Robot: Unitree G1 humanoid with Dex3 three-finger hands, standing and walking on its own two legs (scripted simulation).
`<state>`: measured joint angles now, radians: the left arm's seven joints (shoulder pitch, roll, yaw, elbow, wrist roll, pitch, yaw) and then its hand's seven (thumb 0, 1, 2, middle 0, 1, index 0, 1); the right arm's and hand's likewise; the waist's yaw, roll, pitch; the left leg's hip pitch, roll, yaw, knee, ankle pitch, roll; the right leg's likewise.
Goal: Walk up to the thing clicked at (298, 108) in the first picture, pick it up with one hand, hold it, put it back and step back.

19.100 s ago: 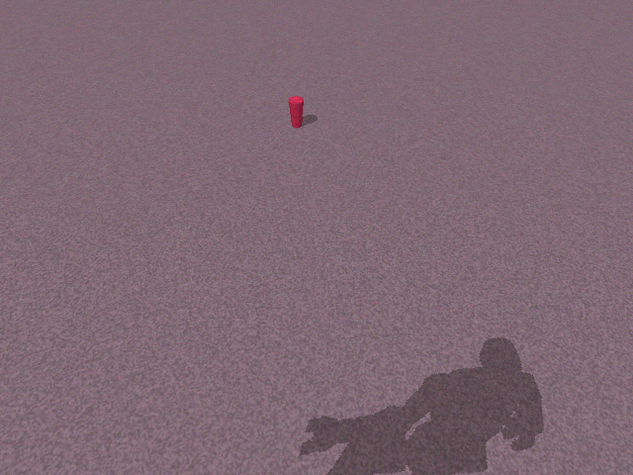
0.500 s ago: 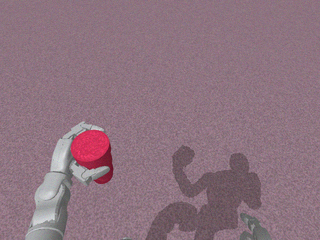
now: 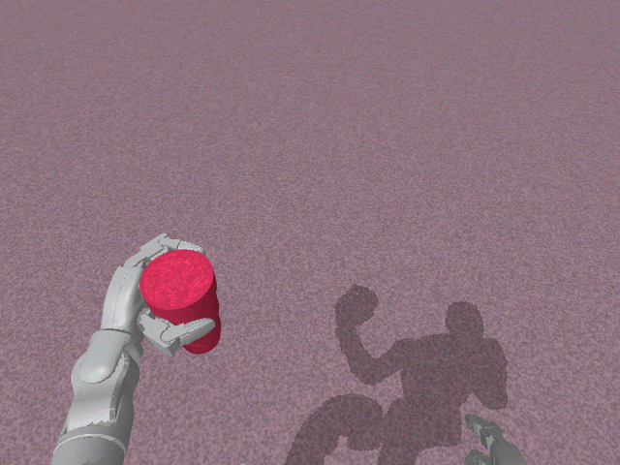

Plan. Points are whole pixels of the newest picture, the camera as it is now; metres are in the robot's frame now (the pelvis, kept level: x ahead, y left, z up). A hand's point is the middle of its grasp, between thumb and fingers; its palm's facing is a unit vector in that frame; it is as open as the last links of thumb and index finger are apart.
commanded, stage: hold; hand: left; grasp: from the side
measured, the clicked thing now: (190, 310) +0.32 +0.16 +0.01
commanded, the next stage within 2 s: crouch in 1.62 s
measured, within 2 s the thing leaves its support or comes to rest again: neither
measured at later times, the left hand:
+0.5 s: hand (187, 298) +0.32 +0.16 +0.04, palm faces -0.11 -0.99 +0.00, open 10.8 cm
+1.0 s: hand (181, 300) +0.32 +0.16 +0.05, palm faces -0.10 -0.99 +0.00, open 10.8 cm
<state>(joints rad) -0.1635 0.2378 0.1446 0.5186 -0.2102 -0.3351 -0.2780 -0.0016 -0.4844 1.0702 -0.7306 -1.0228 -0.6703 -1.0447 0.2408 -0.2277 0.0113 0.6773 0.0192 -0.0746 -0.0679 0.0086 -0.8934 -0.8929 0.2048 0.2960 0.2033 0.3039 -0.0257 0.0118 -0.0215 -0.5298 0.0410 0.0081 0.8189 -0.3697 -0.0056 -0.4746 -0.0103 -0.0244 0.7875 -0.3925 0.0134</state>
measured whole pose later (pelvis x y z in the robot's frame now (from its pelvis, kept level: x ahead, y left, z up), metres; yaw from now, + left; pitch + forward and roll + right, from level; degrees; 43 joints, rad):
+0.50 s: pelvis +0.00 +0.00 +0.00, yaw +0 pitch +5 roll -1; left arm -0.17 0.23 0.13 0.54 -0.20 -0.35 -0.28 0.00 -0.48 1.07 -0.73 -1.03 -0.67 -1.05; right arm 0.25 -0.23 0.01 0.68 0.02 -0.07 -0.06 0.01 -0.90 -0.90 0.20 0.30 0.20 0.30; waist -0.03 0.01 -0.03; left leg -0.53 0.04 0.01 0.81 -0.37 0.00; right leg -0.47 -0.01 -0.02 0.78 -0.39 0.01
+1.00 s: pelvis +0.00 +0.01 +0.00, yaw +0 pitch +4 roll -1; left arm -0.16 0.23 0.13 0.53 -0.20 -0.36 -0.27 0.00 -0.48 1.07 -0.73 -1.03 -0.67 -1.05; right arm 0.24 -0.23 0.01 0.69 0.02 -0.09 -0.06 0.01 -0.90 -0.90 0.20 0.30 0.20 0.30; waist -0.02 0.01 -0.02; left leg -0.53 0.04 0.01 0.82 -0.37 0.00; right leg -0.47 -0.01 -0.02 0.78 -0.39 0.02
